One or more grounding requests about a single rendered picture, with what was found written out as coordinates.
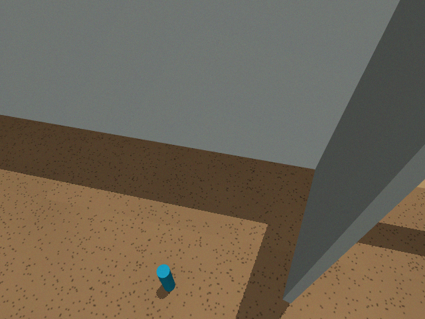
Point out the can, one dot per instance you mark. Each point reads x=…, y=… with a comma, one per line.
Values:
x=166, y=278

